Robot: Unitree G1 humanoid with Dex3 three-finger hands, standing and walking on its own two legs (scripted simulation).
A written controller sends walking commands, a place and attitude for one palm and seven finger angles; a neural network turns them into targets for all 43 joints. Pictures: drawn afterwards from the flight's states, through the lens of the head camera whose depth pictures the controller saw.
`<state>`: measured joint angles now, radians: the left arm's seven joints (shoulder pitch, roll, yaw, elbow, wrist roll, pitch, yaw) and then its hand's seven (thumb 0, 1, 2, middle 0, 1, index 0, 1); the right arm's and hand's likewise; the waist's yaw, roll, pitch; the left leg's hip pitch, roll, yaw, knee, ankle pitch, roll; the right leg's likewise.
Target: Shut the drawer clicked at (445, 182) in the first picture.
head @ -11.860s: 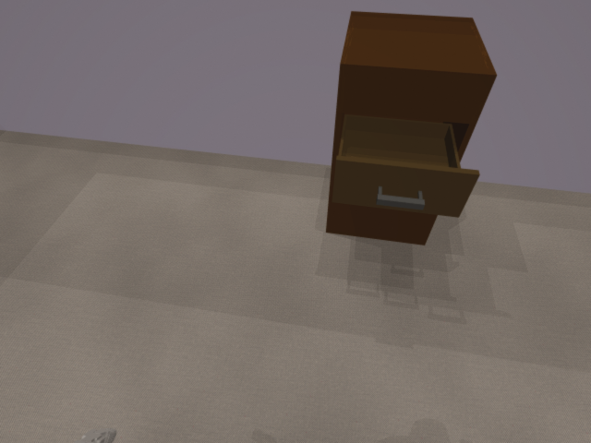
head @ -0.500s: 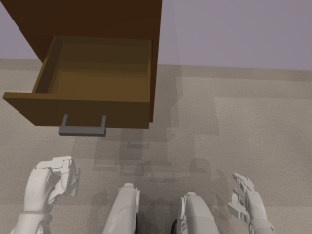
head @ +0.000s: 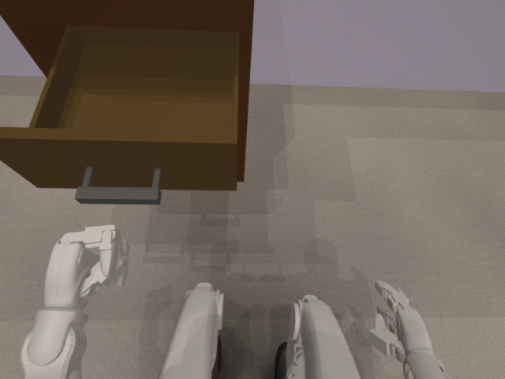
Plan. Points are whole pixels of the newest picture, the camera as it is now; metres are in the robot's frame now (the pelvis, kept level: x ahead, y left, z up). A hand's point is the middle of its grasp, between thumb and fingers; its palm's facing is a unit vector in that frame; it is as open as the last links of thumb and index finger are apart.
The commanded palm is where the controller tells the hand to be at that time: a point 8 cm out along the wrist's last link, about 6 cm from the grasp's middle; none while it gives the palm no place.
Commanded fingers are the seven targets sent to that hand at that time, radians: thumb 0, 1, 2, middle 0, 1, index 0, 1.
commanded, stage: bring the fist close to the handle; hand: left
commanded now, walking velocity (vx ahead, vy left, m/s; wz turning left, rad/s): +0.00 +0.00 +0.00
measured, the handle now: (121, 184) +0.41 +0.26 -0.04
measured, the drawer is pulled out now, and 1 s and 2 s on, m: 0.24 0.24 0.14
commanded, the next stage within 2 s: push the drawer shut in 0.88 s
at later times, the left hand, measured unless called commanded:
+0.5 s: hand (136, 237) +0.32 +0.22 -0.04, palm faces +0.06 -1.00 -0.06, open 3.3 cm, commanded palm +0.30 +0.26 -0.03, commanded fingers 0.00 0.90 0.90 -1.40 -1.60 -1.40 -1.60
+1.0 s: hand (136, 235) +0.32 +0.22 -0.04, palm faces +0.04 -1.00 -0.05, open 3.3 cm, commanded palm +0.31 +0.26 -0.03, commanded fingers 0.00 0.90 0.90 -1.40 -1.60 -1.40 -1.60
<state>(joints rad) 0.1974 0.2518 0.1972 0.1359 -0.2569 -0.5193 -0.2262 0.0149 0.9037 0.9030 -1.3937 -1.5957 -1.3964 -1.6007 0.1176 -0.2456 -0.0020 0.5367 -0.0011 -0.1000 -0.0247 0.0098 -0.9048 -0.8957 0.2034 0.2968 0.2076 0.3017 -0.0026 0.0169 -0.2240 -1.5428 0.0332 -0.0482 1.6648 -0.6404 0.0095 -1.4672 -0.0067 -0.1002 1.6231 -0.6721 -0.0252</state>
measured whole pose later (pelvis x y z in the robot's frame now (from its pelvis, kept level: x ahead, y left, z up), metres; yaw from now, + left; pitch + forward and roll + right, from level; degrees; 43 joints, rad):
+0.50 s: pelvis -0.01 +0.00 -0.04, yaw -1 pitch +33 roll -5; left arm -0.05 0.29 0.26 0.34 -0.24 -0.53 -0.23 0.01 0.90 0.90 -1.39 -1.60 -1.40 -1.60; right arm 0.11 -0.27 0.01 0.55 -0.01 -0.05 -0.02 0.01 -0.90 -0.90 0.20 0.30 0.21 0.30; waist -0.02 0.01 -0.22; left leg -1.71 0.04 -0.05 1.79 -0.66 0.01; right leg -1.63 0.00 -0.10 1.75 -0.69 -0.03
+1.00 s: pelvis -0.01 +0.00 -0.04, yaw -2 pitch +33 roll -5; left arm -0.05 0.29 0.25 0.28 -0.25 -0.50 -0.24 0.02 0.90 0.90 -1.39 -1.60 -1.40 -1.60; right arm 0.10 -0.27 0.01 0.54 0.00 -0.02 -0.02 0.01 -0.91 -0.90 0.20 0.30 0.21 0.30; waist -0.02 0.01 -0.22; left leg -1.72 0.04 -0.05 1.80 -0.67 0.02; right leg -1.65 0.00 -0.10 1.76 -0.69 -0.02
